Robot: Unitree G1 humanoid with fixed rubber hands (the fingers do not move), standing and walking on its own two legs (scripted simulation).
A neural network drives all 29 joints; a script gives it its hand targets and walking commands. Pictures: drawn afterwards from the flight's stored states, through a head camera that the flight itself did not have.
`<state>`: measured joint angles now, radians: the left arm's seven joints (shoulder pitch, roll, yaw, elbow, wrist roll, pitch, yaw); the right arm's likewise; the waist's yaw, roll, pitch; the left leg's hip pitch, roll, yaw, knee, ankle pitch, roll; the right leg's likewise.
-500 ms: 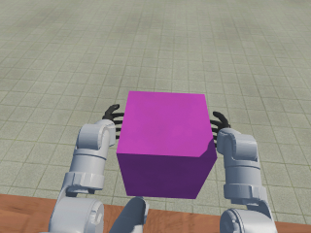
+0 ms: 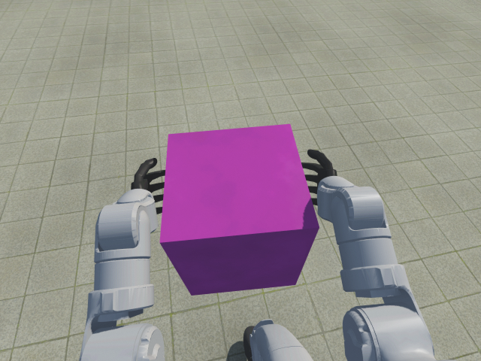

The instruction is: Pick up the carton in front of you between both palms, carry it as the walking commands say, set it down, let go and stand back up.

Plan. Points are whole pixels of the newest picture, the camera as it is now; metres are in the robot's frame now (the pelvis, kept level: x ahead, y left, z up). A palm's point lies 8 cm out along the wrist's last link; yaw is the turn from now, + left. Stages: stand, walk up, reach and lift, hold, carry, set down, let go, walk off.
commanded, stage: carry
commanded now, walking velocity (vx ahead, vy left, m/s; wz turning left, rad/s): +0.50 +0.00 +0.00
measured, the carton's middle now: (237, 215) +0.36 -0.04 +0.01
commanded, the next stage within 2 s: none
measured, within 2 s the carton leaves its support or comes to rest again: neither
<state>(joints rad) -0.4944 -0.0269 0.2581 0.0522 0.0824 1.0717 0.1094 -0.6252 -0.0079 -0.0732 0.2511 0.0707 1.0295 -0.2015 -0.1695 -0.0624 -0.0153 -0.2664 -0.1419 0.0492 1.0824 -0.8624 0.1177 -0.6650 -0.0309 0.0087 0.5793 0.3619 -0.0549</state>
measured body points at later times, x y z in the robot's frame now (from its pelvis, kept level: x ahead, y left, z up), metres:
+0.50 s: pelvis +0.39 +0.01 -0.08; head +0.44 +0.01 +0.37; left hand +0.75 +0.16 -0.01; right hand +0.74 -0.14 -0.01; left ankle +0.53 +0.09 -0.79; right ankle +0.23 -0.08 -0.76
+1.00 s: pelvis +0.69 -0.04 -0.06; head +0.66 -0.05 +0.39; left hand +0.98 +0.11 +0.03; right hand +0.98 -0.20 +0.02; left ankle +0.55 +0.08 -0.75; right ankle +0.76 -0.13 -0.79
